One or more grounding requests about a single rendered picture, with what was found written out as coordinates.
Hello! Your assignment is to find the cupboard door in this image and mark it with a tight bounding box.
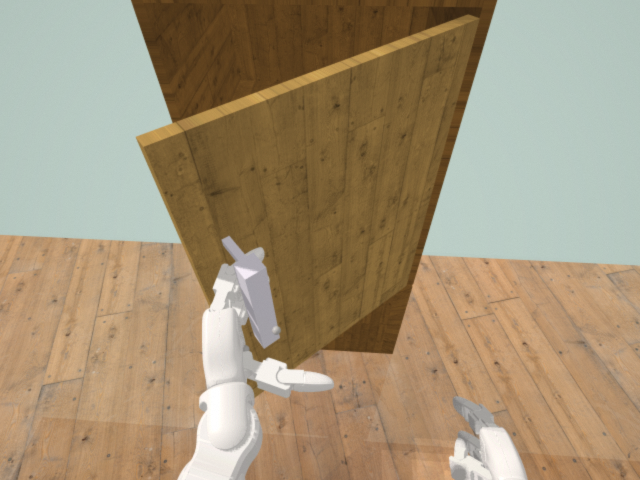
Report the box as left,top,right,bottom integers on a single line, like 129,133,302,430
136,14,480,398

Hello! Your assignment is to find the handle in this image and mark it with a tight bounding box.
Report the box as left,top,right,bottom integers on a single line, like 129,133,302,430
222,236,280,349

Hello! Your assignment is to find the robot right hand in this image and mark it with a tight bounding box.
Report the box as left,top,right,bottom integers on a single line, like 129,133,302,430
449,396,528,480

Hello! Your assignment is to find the robot left hand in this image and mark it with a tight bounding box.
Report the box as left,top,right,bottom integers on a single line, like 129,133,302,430
202,247,334,398

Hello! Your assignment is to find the robot left forearm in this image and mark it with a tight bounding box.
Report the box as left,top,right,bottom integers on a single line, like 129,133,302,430
177,382,263,480

